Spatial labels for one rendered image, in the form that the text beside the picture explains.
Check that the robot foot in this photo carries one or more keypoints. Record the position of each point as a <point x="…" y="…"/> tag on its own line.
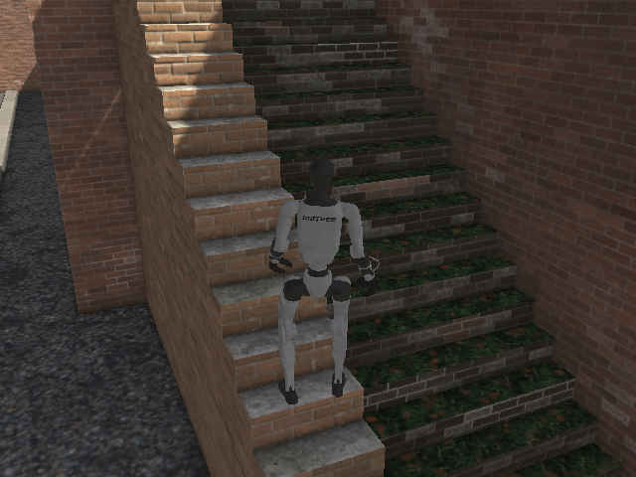
<point x="291" y="396"/>
<point x="337" y="389"/>

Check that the left robot forearm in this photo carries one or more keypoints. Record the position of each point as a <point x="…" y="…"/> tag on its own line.
<point x="275" y="256"/>

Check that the robot left upper arm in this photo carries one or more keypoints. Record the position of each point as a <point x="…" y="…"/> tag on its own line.
<point x="288" y="210"/>

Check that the robot left foot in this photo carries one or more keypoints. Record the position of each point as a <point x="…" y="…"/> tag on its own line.
<point x="291" y="396"/>

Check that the robot right upper arm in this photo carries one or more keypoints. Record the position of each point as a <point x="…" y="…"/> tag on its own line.
<point x="352" y="213"/>

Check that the right robot forearm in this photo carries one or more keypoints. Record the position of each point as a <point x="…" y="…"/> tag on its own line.
<point x="365" y="265"/>

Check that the robot right foot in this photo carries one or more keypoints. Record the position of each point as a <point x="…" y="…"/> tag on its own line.
<point x="337" y="389"/>

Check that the robot left hand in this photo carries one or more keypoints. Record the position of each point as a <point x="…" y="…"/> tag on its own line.
<point x="275" y="268"/>

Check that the robot right hand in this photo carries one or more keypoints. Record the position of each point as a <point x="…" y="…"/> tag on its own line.
<point x="372" y="284"/>

